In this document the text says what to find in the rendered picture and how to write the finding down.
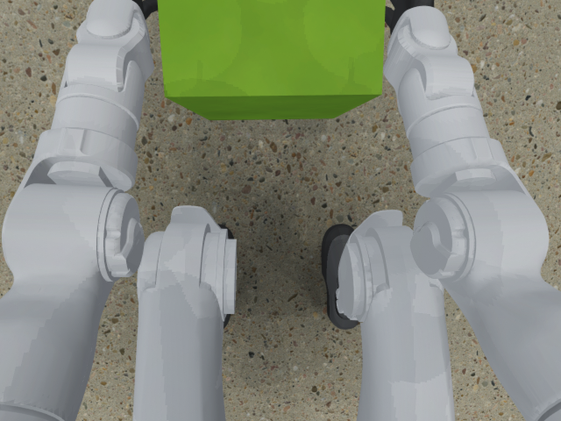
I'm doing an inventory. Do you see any robot left upper arm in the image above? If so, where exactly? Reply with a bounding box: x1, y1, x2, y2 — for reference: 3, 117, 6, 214
0, 183, 145, 421

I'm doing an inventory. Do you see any carton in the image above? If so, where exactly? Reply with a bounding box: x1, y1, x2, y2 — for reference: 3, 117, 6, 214
158, 0, 386, 120

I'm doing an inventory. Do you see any left robot hand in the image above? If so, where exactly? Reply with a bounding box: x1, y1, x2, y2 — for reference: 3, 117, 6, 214
132, 0, 158, 19

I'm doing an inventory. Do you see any right robot forearm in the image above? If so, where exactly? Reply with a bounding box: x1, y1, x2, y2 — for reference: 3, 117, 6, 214
383, 6, 549, 247

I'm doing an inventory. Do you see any robot right upper arm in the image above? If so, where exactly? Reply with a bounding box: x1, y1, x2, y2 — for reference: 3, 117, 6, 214
410, 190, 561, 421

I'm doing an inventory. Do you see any robot left shin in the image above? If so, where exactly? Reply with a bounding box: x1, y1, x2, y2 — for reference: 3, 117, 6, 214
137, 205, 227, 317

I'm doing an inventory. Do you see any left robot forearm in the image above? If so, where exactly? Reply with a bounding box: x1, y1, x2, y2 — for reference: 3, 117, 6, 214
2, 0, 154, 270

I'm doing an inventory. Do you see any right robot hand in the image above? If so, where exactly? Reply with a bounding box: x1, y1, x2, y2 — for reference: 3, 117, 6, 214
385, 0, 434, 35

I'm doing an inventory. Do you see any left robot thigh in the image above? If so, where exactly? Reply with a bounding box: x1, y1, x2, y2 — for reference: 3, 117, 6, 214
132, 223, 237, 421

